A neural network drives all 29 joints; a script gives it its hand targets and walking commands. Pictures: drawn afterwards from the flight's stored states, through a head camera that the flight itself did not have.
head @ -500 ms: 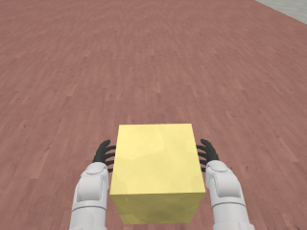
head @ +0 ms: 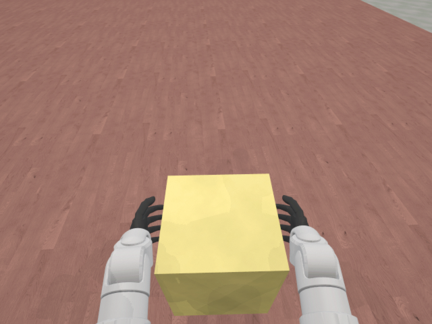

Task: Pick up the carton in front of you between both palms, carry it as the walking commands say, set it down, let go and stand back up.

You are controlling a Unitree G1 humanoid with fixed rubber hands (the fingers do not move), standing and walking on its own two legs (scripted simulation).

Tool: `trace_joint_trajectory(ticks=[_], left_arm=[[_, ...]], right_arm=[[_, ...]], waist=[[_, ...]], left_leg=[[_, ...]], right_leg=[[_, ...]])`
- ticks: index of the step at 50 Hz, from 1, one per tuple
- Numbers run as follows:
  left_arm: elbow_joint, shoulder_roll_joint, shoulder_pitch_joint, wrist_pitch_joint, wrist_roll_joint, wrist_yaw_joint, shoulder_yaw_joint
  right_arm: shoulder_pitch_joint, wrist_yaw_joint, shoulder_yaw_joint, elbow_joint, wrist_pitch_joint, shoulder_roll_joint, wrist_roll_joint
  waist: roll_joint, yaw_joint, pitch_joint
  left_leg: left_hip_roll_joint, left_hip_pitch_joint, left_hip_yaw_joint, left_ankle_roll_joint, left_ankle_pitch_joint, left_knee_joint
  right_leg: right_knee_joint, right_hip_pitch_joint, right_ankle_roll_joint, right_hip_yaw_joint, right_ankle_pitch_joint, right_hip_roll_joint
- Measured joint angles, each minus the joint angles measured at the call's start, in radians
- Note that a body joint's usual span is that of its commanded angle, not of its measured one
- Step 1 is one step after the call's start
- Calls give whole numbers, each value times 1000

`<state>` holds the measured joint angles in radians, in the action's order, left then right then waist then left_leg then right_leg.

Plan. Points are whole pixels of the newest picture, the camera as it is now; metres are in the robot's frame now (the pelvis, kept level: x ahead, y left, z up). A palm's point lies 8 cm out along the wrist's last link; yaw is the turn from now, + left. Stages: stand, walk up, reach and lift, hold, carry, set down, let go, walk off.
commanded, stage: carry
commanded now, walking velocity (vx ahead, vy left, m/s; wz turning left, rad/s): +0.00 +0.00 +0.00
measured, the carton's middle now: (219, 247) +0.31 +0.00 -0.04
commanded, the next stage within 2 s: hold in 0.22 s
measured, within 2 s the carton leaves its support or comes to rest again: neither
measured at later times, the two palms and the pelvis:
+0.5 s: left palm (153, 238) +0.28 +0.12 +0.05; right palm (318, 250) +0.26 -0.17 +0.05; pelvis -0.02 +0.00 +0.01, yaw -5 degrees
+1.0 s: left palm (141, 238) +0.28 +0.14 +0.06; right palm (308, 250) +0.25 -0.15 +0.06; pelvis -0.03 +0.02 +0.00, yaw -6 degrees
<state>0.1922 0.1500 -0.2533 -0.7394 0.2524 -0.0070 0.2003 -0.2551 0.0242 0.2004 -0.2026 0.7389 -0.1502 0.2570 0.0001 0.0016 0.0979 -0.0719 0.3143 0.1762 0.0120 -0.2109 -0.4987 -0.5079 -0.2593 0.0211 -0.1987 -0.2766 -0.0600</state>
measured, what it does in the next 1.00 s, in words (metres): stands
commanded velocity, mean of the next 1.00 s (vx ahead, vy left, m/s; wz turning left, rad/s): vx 0.00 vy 0.00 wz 0.00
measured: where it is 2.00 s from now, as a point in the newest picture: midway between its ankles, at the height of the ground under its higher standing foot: outside the picture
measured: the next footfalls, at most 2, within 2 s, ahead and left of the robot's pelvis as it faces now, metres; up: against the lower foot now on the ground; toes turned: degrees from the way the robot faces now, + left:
none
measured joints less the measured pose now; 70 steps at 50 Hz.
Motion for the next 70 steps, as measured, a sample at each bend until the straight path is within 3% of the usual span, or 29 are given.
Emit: trace_joint_trajectory(ticks=[12,13,15,19,24,37,64,70], left_arm=[[-4,1,0,2,1,1,1],[-12,0,3,3,2,2,0],[-32,-3,16,3,3,3,-6],[-24,-4,18,7,6,2,-6],[25,4,-14,10,22,7,3],[94,18,-67,8,66,24,64],[98,22,-81,14,69,25,73],[168,45,-149,64,112,44,168]], right_arm=[[-1,-1,0,2,-3,-1,2],[1,-3,-4,6,-6,-1,4],[3,-8,-16,9,-12,0,10],[1,-9,-12,-5,-19,0,11],[-3,-9,14,-20,-15,-1,12],[-66,-25,69,-107,-20,-18,54],[-80,-32,84,-107,-25,-22,66],[-149,-41,165,-183,-78,-46,103]], waist=[[2,1,-25],[4,5,-55],[3,18,-99],[-3,12,-143],[2,-3,-157],[11,8,-160],[11,11,-157],[14,21,-174]], left_leg=[[-1,-21,-3,0,13,11],[13,-56,-37,6,16,33],[37,-117,-109,-1,36,74],[44,-189,-156,-21,46,111],[44,-223,-140,-19,42,113],[57,-246,-124,-3,42,91],[69,-258,-117,8,30,111],[65,-223,-117,4,14,79]], right_leg=[[7,19,8,0,4,5],[25,48,22,28,21,17],[67,101,4,75,36,37],[116,164,9,104,70,58],[117,191,5,123,79,58],[89,205,-7,148,82,47],[113,214,-19,179,78,49],[72,174,-14,180,58,52]])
